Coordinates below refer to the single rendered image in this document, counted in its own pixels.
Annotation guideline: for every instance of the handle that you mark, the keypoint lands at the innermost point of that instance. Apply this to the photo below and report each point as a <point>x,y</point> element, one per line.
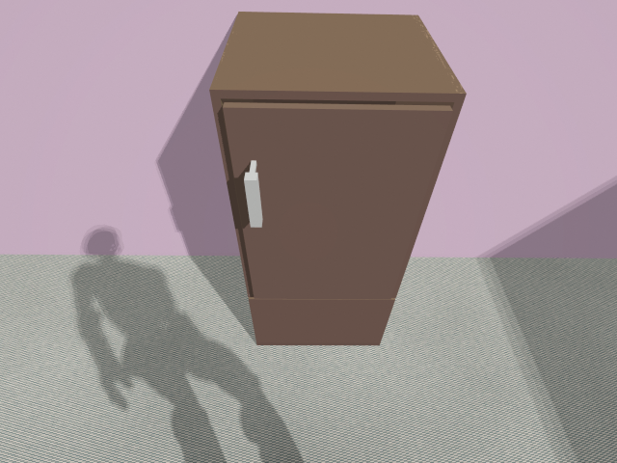
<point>253,196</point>

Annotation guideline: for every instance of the cupboard door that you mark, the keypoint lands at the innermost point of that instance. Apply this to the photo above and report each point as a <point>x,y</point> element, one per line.
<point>341,187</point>

